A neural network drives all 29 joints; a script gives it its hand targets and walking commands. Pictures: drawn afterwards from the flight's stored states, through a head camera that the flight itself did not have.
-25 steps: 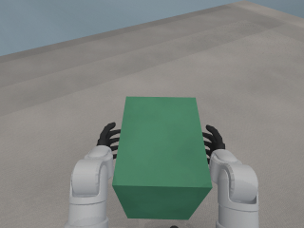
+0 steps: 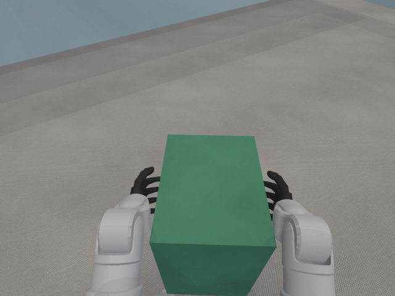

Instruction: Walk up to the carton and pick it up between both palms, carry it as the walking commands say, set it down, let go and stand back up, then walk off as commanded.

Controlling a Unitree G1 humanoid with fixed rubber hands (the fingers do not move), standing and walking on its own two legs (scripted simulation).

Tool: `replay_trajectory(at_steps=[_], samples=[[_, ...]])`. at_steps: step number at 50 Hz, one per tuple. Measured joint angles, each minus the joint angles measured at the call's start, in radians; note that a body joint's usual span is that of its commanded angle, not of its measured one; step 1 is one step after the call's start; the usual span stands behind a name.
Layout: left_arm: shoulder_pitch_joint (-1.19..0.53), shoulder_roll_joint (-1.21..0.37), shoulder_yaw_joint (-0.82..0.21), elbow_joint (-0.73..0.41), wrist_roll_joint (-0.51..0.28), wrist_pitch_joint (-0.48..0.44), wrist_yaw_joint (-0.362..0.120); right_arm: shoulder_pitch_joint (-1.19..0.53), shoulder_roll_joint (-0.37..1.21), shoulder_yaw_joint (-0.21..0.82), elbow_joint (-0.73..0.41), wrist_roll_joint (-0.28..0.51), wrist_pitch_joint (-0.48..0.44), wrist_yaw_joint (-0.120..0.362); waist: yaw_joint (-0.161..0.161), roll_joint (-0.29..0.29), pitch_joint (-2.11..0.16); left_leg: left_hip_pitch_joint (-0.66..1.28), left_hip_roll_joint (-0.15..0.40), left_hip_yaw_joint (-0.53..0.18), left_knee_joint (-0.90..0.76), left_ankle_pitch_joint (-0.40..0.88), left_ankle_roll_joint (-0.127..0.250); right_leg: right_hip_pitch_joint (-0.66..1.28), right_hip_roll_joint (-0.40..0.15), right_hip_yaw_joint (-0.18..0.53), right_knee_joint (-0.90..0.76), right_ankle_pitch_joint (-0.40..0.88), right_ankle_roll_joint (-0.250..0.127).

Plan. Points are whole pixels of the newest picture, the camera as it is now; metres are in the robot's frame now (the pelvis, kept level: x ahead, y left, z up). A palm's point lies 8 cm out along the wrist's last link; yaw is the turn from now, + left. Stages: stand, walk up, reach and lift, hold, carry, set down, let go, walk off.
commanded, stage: carry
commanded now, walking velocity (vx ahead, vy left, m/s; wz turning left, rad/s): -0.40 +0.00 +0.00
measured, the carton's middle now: (208, 218) +0.30 +0.00 +0.00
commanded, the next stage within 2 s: none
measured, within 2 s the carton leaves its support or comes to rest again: neither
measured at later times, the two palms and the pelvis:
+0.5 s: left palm out of the picture +0.00 +0.19 +0.07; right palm out of the picture +0.02 -0.08 +0.09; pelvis -0.26 +0.03 +0.01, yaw +2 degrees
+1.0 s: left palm out of the picture -0.23 +0.11 +0.10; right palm out of the picture -0.25 -0.15 +0.09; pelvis -0.53 +0.01 +0.01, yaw -1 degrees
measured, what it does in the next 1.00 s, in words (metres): walks backwards: left foot, then right foot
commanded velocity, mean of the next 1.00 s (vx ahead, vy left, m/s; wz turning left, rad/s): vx -0.40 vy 0.00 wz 0.00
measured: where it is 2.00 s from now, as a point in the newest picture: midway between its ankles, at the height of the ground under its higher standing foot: outside the picture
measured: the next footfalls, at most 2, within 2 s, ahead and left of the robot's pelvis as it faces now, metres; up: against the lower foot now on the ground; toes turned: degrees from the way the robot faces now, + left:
left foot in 0.34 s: -0.20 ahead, +0.14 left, +0.00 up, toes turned +4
right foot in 0.74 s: -0.41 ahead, -0.10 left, +0.00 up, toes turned -5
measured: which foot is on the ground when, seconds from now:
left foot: up 0.00-0.32, down 0.34-0.74, up 0.76-1.00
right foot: down 0.00-0.36, up 0.38-0.72, down 0.74-1.00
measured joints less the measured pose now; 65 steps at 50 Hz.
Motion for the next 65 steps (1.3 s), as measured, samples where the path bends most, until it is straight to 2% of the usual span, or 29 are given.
replay_trajectory(at_steps=[1,3,6,10,14,17,18,19,20,21,24,27,30,34,37,38,39,41,42,44,47,51,55,58,59,60,62,63,65], samples=[[0.005,0.001,-0.007,0.0,0.0,0.004,0.0,0.011,-0.003,0.001,-0.006,0.007,0.003,-0.004,-0.01,-0.009,0.015,-0.024,-0.029,-0.008,0.122,-0.03,0.003,-0.005,-0.014,0.007,-0.007,0.01,0.0],[0.013,0.003,-0.013,-0.018,0.004,0.01,-0.003,0.02,-0.005,0.008,-0.022,0.024,0.005,-0.015,-0.029,-0.019,0.036,-0.045,-0.062,-0.006,0.305,-0.005,0.001,-0.022,-0.032,0.021,-0.029,0.049,0.003],[0.008,0.002,-0.004,-0.051,0.01,0.008,-0.012,0.012,-0.004,0.017,-0.05,0.037,0.001,-0.032,-0.05,-0.024,0.044,-0.004,-0.075,0.009,0.393,0.012,-0.016,-0.057,-0.043,0.033,-0.059,0.115,0.002],[-0.006,-0.002,0.008,-0.066,0.014,0.001,-0.021,-0.008,0.001,0.015,-0.064,0.039,-0.002,-0.041,-0.058,-0.032,0.014,0.129,-0.072,0.026,0.231,-0.057,-0.021,-0.115,-0.053,0.035,-0.102,0.198,0.002],[-0.016,-0.004,0.014,-0.048,0.022,-0.002,-0.023,-0.022,0.004,0.003,-0.042,0.036,-0.006,-0.038,-0.049,-0.057,-0.028,0.265,-0.071,0.034,-0.029,-0.091,0.009,-0.177,-0.067,0.027,-0.153,0.293,0.011],[-0.012,-0.003,0.013,-0.044,0.027,0.001,-0.021,-0.023,0.005,0.002,-0.023,0.03,-0.012,-0.027,-0.039,-0.082,-0.046,0.365,-0.068,0.043,-0.277,0.001,0.033,-0.228,-0.075,0.02,-0.185,0.37,0.026],[-0.004,0.0,0.016,-0.041,0.027,-0.002,-0.02,-0.018,0.005,0.012,-0.007,0.027,-0.021,-0.022,-0.034,-0.11,-0.038,0.356,-0.083,0.049,-0.294,0.056,0.034,-0.245,-0.09,0.03,-0.171,0.339,0.032],[0.019,0.005,0.016,-0.042,0.023,-0.003,-0.019,-0.009,0.003,0.026,0.012,0.024,-0.027,-0.018,-0.029,-0.111,-0.03,0.337,-0.079,0.049,-0.276,0.08,0.035,-0.273,-0.083,0.034,-0.11,0.2,0.041],[0.044,0.01,0.012,-0.046,0.017,0.001,-0.016,0.003,0.0,0.041,0.025,0.021,-0.026,-0.014,-0.026,-0.095,-0.02,0.324,-0.061,0.041,-0.26,0.092,0.037,-0.307,-0.056,0.048,0.021,0.046,0.05],[0.063,0.013,0.007,-0.05,0.01,0.009,-0.012,0.017,-0.004,0.054,0.03,0.02,-0.021,-0.012,-0.021,-0.077,-0.008,0.318,-0.04,0.03,-0.258,0.105,0.037,-0.339,-0.022,0.066,0.18,-0.047,0.051],[0.08,0.017,-0.012,-0.068,-0.008,0.029,0.005,0.052,-0.01,0.064,0.004,0.023,-0.009,-0.009,0.005,-0.056,0.013,0.304,-0.003,0.002,-0.292,0.166,0.031,-0.379,0.047,0.091,0.571,-0.092,0.052],[0.053,0.014,-0.018,-0.081,-0.009,0.03,0.015,0.041,-0.008,0.042,-0.021,0.027,-0.014,-0.005,0.027,-0.054,0.016,0.267,0.01,-0.006,-0.317,0.229,0.033,-0.323,0.06,0.076,0.704,-0.106,0.076],[0.023,0.007,-0.013,-0.09,-0.004,0.027,0.021,0.015,-0.003,0.021,-0.034,0.027,-0.018,0.0,0.035,-0.049,0.0,0.216,0.019,-0.001,-0.338,0.288,0.032,-0.202,0.051,0.047,0.571,-0.172,0.086],[0.002,0.002,0.002,-0.075,-0.002,0.024,0.019,-0.011,0.003,0.009,-0.021,0.013,-0.013,0.005,0.027,-0.021,-0.033,0.149,0.034,0.014,-0.387,0.38,0.024,-0.024,0.048,0.021,0.248,-0.234,0.061],[-0.009,-0.001,0.014,-0.054,-0.005,0.018,0.015,-0.019,0.004,0.008,-0.014,0.0,-0.008,0.007,0.016,0.001,-0.041,0.098,0.039,0.029,-0.415,0.454,0.012,0.115,0.036,-0.004,-0.062,-0.128,0.039],[-0.008,-0.002,0.009,-0.037,-0.005,0.007,0.012,-0.015,0.003,0.003,-0.011,-0.002,-0.011,0.007,0.01,0.029,-0.029,0.081,0.053,0.021,-0.405,0.447,0.009,0.108,0.051,-0.011,-0.086,-0.065,0.026],[-0.003,-0.001,0.0,-0.019,-0.003,0.0,0.007,0.002,-0.001,0.004,-0.011,-0.002,-0.013,0.006,0.003,0.033,-0.02,0.06,0.049,0.02,-0.36,0.32,0.004,0.084,0.048,-0.009,-0.064,-0.039,0.015],[0.011,0.003,-0.019,-0.002,-0.005,0.005,0.003,0.039,-0.008,0.011,-0.023,0.004,-0.002,0.001,-0.016,0.002,0.006,-0.008,-0.006,0.001,-0.105,0.073,-0.004,0.052,0.009,0.001,-0.031,-0.02,0.002],[0.019,0.004,-0.026,-0.003,-0.004,0.01,0.001,0.048,-0.01,0.014,-0.029,0.009,0.004,-0.003,-0.025,-0.01,0.018,-0.033,-0.032,-0.009,0.032,0.032,-0.006,0.045,-0.008,0.008,-0.033,-0.006,0.001],[0.026,0.006,-0.029,-0.021,0.001,0.018,-0.002,0.05,-0.01,0.019,-0.04,0.021,0.011,-0.012,-0.039,-0.023,0.035,-0.053,-0.064,-0.015,0.243,0.035,-0.011,0.028,-0.031,0.023,-0.046,0.031,0.004],[0.014,0.003,-0.012,-0.046,0.009,0.016,-0.012,0.024,-0.006,0.022,-0.052,0.03,0.01,-0.027,-0.054,-0.027,0.042,-0.007,-0.08,-0.01,0.382,0.036,-0.026,-0.013,-0.047,0.038,-0.058,0.088,0.004],[-0.007,-0.002,0.013,-0.05,0.011,0.006,-0.021,-0.01,0.001,0.016,-0.051,0.027,0.008,-0.036,-0.057,-0.031,0.012,0.139,-0.074,0.006,0.249,-0.044,-0.03,-0.076,-0.058,0.038,-0.09,0.166,0.006],[-0.021,-0.005,0.022,-0.03,0.018,0.001,-0.023,-0.028,0.006,0.001,-0.027,0.025,0.002,-0.035,-0.047,-0.055,-0.026,0.289,-0.07,0.021,-0.026,-0.089,0.0,-0.143,-0.072,0.025,-0.14,0.259,0.015],[-0.02,-0.005,0.019,-0.029,0.024,0.001,-0.02,-0.032,0.007,-0.004,-0.013,0.025,-0.007,-0.028,-0.037,-0.078,-0.04,0.398,-0.065,0.033,-0.288,-0.005,0.025,-0.197,-0.079,0.013,-0.173,0.337,0.028],[-0.015,-0.003,0.023,-0.03,0.025,-0.001,-0.019,-0.028,0.007,0.003,-0.001,0.024,-0.017,-0.024,-0.032,-0.108,-0.032,0.399,-0.08,0.04,-0.33,0.066,0.019,-0.216,-0.096,0.021,-0.165,0.349,0.033],[0.006,0.002,0.022,-0.031,0.022,-0.005,-0.019,-0.018,0.005,0.017,0.018,0.021,-0.027,-0.019,-0.028,-0.12,-0.024,0.38,-0.084,0.041,-0.316,0.092,0.021,-0.239,-0.097,0.026,-0.117,0.23,0.046],[0.053,0.012,0.012,-0.038,0.01,0.005,-0.012,0.009,-0.002,0.046,0.039,0.019,-0.025,-0.013,-0.019,-0.09,-0.008,0.349,-0.05,0.023,-0.286,0.106,0.031,-0.296,-0.036,0.059,0.142,-0.041,0.054],[0.067,0.015,0.005,-0.045,0.003,0.013,-0.006,0.024,-0.005,0.056,0.036,0.02,-0.02,-0.012,-0.012,-0.077,0.0,0.34,-0.032,0.012,-0.287,0.117,0.032,-0.32,-0.002,0.075,0.291,-0.095,0.051],[0.074,0.016,-0.007,-0.061,-0.009,0.025,0.006,0.042,-0.008,0.058,0.014,0.024,-0.013,-0.011,0.007,-0.064,0.015,0.322,-0.01,-0.004,-0.302,0.155,0.031,-0.342,0.044,0.089,0.535,-0.118,0.053]])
